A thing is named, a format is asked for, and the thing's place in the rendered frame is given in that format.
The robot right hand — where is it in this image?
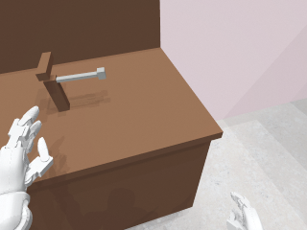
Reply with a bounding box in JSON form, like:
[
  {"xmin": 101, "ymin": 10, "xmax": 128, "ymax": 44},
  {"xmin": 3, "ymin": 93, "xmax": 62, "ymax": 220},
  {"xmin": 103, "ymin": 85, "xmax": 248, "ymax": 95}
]
[{"xmin": 226, "ymin": 192, "xmax": 264, "ymax": 230}]

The counter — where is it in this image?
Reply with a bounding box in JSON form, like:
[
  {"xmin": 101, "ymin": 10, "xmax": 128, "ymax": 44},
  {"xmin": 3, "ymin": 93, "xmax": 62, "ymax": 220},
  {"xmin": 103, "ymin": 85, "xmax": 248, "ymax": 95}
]
[{"xmin": 0, "ymin": 0, "xmax": 224, "ymax": 230}]

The robot left hand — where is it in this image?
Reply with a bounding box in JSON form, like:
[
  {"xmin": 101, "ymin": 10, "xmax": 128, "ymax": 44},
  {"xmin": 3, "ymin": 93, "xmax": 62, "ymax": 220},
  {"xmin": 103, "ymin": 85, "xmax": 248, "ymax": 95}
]
[{"xmin": 0, "ymin": 106, "xmax": 54, "ymax": 195}]

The robot left forearm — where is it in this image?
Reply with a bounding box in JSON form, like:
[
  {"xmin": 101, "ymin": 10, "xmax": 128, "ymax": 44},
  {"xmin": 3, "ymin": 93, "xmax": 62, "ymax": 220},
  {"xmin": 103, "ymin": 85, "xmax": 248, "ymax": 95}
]
[{"xmin": 0, "ymin": 192, "xmax": 33, "ymax": 230}]

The tap lever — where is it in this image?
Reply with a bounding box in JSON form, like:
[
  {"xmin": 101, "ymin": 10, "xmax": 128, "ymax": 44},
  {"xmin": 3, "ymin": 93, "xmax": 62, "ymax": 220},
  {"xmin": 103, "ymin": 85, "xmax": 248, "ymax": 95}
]
[{"xmin": 56, "ymin": 67, "xmax": 106, "ymax": 83}]

